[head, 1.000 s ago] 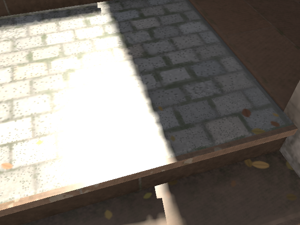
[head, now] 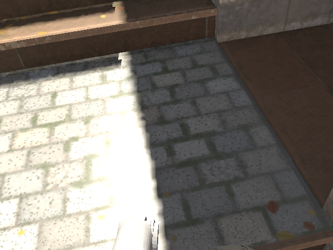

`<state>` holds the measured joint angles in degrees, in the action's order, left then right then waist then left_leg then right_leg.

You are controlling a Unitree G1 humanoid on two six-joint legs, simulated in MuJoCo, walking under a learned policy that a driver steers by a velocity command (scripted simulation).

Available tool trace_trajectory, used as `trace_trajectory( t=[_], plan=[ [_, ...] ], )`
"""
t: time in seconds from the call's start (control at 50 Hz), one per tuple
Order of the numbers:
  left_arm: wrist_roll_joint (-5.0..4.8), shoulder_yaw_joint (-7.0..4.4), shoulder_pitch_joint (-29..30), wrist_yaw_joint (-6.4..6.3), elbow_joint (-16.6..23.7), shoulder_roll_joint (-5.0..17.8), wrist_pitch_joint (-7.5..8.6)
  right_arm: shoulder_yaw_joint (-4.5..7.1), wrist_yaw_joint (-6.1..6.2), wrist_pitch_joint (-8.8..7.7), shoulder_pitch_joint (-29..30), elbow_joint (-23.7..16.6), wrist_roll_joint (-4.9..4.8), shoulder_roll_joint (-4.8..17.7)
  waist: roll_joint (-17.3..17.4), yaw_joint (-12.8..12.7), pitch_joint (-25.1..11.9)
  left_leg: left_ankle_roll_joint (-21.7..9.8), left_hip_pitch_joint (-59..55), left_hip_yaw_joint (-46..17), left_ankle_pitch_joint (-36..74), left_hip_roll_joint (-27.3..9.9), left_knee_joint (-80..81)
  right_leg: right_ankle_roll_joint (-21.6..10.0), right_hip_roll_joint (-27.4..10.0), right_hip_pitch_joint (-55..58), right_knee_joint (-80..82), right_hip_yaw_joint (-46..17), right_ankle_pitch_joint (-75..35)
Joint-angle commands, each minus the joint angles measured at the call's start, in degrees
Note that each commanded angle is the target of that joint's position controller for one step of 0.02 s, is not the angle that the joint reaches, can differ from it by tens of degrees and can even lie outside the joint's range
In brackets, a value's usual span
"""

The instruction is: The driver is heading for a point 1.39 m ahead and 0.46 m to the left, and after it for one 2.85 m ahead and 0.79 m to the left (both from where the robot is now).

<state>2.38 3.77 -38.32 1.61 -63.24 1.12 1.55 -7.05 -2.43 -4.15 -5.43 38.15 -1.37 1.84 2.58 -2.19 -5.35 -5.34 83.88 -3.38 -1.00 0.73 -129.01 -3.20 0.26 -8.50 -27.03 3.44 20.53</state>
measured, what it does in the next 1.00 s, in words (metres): climbs: left foot 0.18 m higher, then right foot 0.18 m higher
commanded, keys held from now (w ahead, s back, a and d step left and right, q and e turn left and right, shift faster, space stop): w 0.40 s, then w+q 0.60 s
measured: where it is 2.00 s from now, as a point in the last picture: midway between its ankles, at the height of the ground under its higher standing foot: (140, 115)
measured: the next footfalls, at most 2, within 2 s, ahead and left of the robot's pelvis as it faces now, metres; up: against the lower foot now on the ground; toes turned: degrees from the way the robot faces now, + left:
left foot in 0.16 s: +0.22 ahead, +0.07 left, +0.18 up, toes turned +3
right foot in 0.68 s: +0.55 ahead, -0.20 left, +0.35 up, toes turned -4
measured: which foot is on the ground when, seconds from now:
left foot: up 0.00-0.14, down 0.16-0.68, up 0.70-1.00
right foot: down 0.00-0.18, up 0.20-0.66, down 0.68-1.00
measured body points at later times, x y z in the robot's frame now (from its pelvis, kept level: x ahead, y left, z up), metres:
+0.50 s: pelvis +0.24 -0.02 +0.17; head +0.23 +0.00 +0.62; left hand +0.46 +0.12 +0.08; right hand +0.12 -0.20 +0.02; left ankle +0.18 +0.06 -0.56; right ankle +0.34 -0.19 -0.25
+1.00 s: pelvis +0.51 -0.08 +0.34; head +0.50 -0.10 +0.79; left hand +0.43 +0.17 +0.20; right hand +0.75 -0.26 +0.25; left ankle +0.58 +0.08 -0.24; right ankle +0.51 -0.20 -0.39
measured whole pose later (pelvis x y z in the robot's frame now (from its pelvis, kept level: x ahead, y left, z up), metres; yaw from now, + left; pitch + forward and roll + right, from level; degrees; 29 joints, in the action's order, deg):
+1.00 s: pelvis +0.51 -0.08 +0.34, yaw +15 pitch -1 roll -1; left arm 2.8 -3.5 -24.0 -1.4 -56.8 11.7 3.7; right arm 3.1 1.9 -0.1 -7.5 40.4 -1.9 11.5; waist 3.2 -1.8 -3.1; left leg -5.2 51.8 -3.0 -1.1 -1.8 -84.5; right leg 1.0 -7.3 -10.8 -34.6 16.9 21.5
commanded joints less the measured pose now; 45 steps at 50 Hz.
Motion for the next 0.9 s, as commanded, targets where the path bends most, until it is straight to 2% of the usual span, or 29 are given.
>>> trace_trajectory(
  t=[0.02,0.06,0.08,0.12,0.16,0.18,0.2,0.22,0.24,0.28,0.34,0.4,0.46,0.5,0.54,0.56,0.6,0.62,0.64,0.66,0.68,0.7,0.72,0.74,0.76,0.8,0.82,0.84,0.9],
  plan=[
    [-1.81,-0.56,-0.9,-2.0,2.7,8.1,1.56,-1.89,1.43,-0.57,19.9,-10.8,0.81,0.1,-8.1,-1.1,11.1,2.6,-14.4,15.8,0.6,-3.9,18.3,-5.1,-10.1,-25.1,28.2,-11.0,-7.7],
    [-3.25,-1.19,-1.0,-2.83,0.9,10.4,0.88,-1.15,1.67,-0.52,15.4,-8.1,0.54,1.7,-11.0,1.1,4.0,0.3,-28.1,17.6,-3.8,-4.3,33.3,-4.9,-10.2,-11.2,26.8,-4.7,-35.3],
    [-3.98,-1.55,-1.2,-3.15,0.3,12.1,0.78,-0.65,1.48,-1.22,15.3,-7.4,0.59,2.6,-11.8,2.3,0.2,-1.5,-37.6,20.5,-8.9,-0.9,42.8,-3.5,-9.6,-5.9,21.9,-0.6,-65.7],
    [-1.18,-3.11,-1.7,-3.64,0.2,18.5,0.7,2.49,1.11,-0.65,9.4,-4.9,0.29,7.3,-20.6,7.1,-4.6,-3.4,-45.5,20.1,-28.1,5.4,53.5,-5.5,-14.1,9.3,10.4,-2.2,-112.4],
    [-1.21,-3.99,6.6,-3.56,2.4,20.2,0.96,5.83,0.52,0.24,-5.3,0.0,1.54,13.3,-21.4,14.9,-7.9,-6.6,-59.3,6.7,-27.8,2.8,70.5,-8.0,-16.1,11.7,-6.9,-4.1,-118.2],
    [0.31,-3.61,9.0,-2.13,4.6,18.1,3.6,7.81,0.29,1.4,-18.9,4.5,3.67,18.7,-6.5,17.7,-16.0,-12.9,-80.1,-16.4,-21.3,-7.5,78.7,-8.9,-11.4,-6.1,-22.4,-6.5,-96.0],
    [-0.64,-2.58,13.4,0.84,6.0,8.7,5.53,9.23,2.24,4.38,-27.1,9.5,4.29,21.1,17.3,17.5,-16.3,-22.7,-90.8,-50.2,-35.7,-18.0,109.2,-6.5,4.8,-30.9,-49.9,-9.3,-20.4],
    [-1.68,-3.55,19.3,3.17,8.0,8.2,6.92,8.23,4.03,4.45,-26.1,11.9,5.07,16.0,9.3,15.3,-9.5,-19.8,-81.2,-62.4,-47.2,-20.2,116.1,-5.3,7.9,-40.7,-82.4,-23.4,-10.1],
    [-2.53,-2.26,28.1,4.26,15.5,4.2,6.88,6.61,3.8,3.42,-18.2,13.3,4.08,10.7,3.8,9.1,3.3,-15.3,-69.3,-52.6,-48.8,-20.1,113.1,-6.2,6.0,-52.3,-94.9,-22.0,-8.6],
    [-2.0,-0.97,28.9,4.11,20.4,3.5,5.62,4.1,2.08,1.92,-12.6,17.5,3.81,0.5,-5.7,0.5,9.0,-6.5,-60.6,-27.0,-35.3,-15.1,106.9,-8.5,3.1,-59.3,-100.3,-18.1,-11.6],
    [-3.67,1.44,18.0,1.63,19.0,0.1,3.9,4.36,-0.11,1.91,-8.2,18.9,4.66,0.4,-6.1,-5.7,8.5,-0.5,-52.4,-4.7,-21.2,-10.5,105.6,-7.4,0.8,-60.5,-97.0,-17.2,-17.6],
    [-2.52,1.76,24.6,-1.17,22.0,2.4,2.52,4.43,-0.36,1.18,-8.8,18.9,5.07,5.6,-3.1,-4.8,9.2,-1.2,-43.4,3.4,-18.1,-7.9,108.4,-2.6,0.7,-59.2,-87.7,-11.1,-28.1],
    [-1.46,1.72,32.4,-1.85,23.5,3.0,1.67,4.74,0.36,-0.25,-20.1,23.4,3.43,9.2,3.7,-0.1,7.9,-4.9,-55.8,-3.1,-17.1,-9.5,109.9,-0.1,-4.2,-67.9,-90.7,-1.8,-26.6],
    [-1.97,2.78,41.5,-1.31,26.7,1.5,2.99,5.04,1.5,0.36,-29.5,25.2,3.34,9.0,3.2,6.1,7.9,-5.5,-73.6,-11.5,-13.4,-13.0,108.2,0.5,-7.8,-83.7,-93.0,-0.9,-21.7],
    [-2.22,4.42,54.1,-0.5,32.6,0.6,4.28,5.94,3.1,1.08,-35.5,24.7,1.49,8.9,4.9,10.2,10.0,-5.4,-79.7,-16.8,-11.4,-15.0,113.3,1.9,-11.4,-88.0,-80.6,-1.0,-17.1],
    [-2.39,4.48,56.4,-0.03,34.0,1.5,4.64,6.24,3.97,1.61,-36.5,24.6,1.71,8.9,4.9,10.6,9.3,-5.8,-82.1,-16.9,-9.1,-16.2,115.7,2.6,-12.0,-86.4,-75.8,-0.6,-17.1],
    [-1.69,5.63,59.0,0.0,35.1,0.5,3.68,8.45,5.64,1.94,-33.3,21.4,-0.63,12.1,4.5,8.6,8.3,-8.6,-69.4,-13.3,-2.6,-18.0,127.7,3.0,-12.0,-60.2,-59.4,0.2,-2.0],
    [-2.47,3.85,52.2,-0.03,32.7,3.0,3.43,8.39,5.12,1.01,-27.6,19.9,-1.02,12.7,7.5,3.0,4.1,-7.6,-66.6,-5.1,16.9,-15.6,126.6,1.9,-7.9,-41.9,-50.5,5.7,6.1],
    [-2.56,1.18,45.3,-0.55,31.2,7.3,3.51,8.58,3.95,-0.31,-30.2,21.0,0.45,14.9,10.6,-0.3,-2.4,-7.3,-68.0,-3.2,48.0,-15.0,120.6,0.6,-2.9,-25.7,-49.2,10.0,11.1],
    [-2.87,-2.25,36.1,-2.08,28.8,12.8,3.71,9.36,3.09,-0.64,-29.3,20.5,0.66,17.8,13.4,-4.4,-9.4,-5.3,-75.7,-1.0,71.9,-13.4,108.6,-1.9,-1.1,-17.1,-43.9,5.1,14.7],
    [-2.96,-5.27,24.8,-2.49,27.1,18.4,4.11,10.4,3.57,-0.97,-22.2,18.1,0.83,20.2,18.2,-12.4,-13.0,-3.0,-73.3,-1.5,80.3,-12.5,95.7,-4.6,-4.8,-7.6,-38.6,-6.3,12.1],
    [-1.4,-8.4,13.8,-2.61,23.2,26.6,3.58,10.36,4.05,-2.04,-18.5,14.8,0.26,17.1,1.3,-13.9,-20.9,-1.8,-59.7,-0.3,65.1,-5.6,74.5,-9.1,-16.1,7.7,-23.3,-32.7,15.3],
    [0.82,-8.95,10.9,-3.1,22.3,29.3,3.03,8.81,2.75,-3.3,-19.5,13.7,1.81,8.6,-21.9,-10.5,-26.9,1.1,-47.4,-3.8,-3.2,5.1,48.0,-15.2,-26.7,16.6,2.0,-59.5,9.6],
    [0.96,-8.03,17.3,-3.67,22.7,24.4,2.77,9.68,1.5,-3.23,-21.8,14.6,0.94,5.7,-17.9,-6.9,-23.7,0.9,-41.7,-10.6,-7.1,4.6,23.6,-13.1,-29.9,8.8,6.2,-62.4,11.6],
    [-0.56,-6.76,22.7,-3.5,21.3,17.8,2.31,8.45,1.33,-1.67,-14.9,10.8,0.33,2.1,-12.9,-4.0,-12.7,-0.4,-35.0,-6.3,-5.6,2.6,14.8,-9.4,-28.5,-0.4,3.9,-51.4,13.6],
    [0.44,-4.55,24.5,-1.58,14.7,5.8,1.99,8.71,2.53,0.45,-9.8,6.9,-0.18,4.6,-3.7,1.6,-0.4,-4.2,-32.4,-4.0,-1.0,-1.2,13.3,-5.5,-23.5,-13.1,-4.2,-27.0,10.9],
    [0.56,-4.28,26.1,-0.98,12.7,3.7,2.51,8.82,2.65,1.56,-13.5,7.0,-0.54,5.3,-4.1,4.8,3.0,-5.0,-34.0,-4.6,-1.2,-2.0,16.4,-3.0,-20.6,-16.8,-2.2,-19.0,9.1],
    [0.3,-4.83,27.3,-0.63,11.7,5.2,3.02,8.5,3.15,2.97,-17.9,7.8,-1.64,4.0,-7.3,7.0,6.5,-5.5,-35.2,-5.0,-2.6,-1.6,20.2,-0.5,-18.7,-18.5,0.2,-11.0,6.0],
    [-0.08,-5.81,27.3,-1.66,11.2,7.2,2.96,8.44,4.91,4.7,-16.6,6.3,-1.07,4.2,-7.3,8.5,11.2,-2.8,-34.8,-2.8,-2.6,-1.8,33.8,0.6,-15.9,-19.8,3.2,2.6,-2.6]
  ],
)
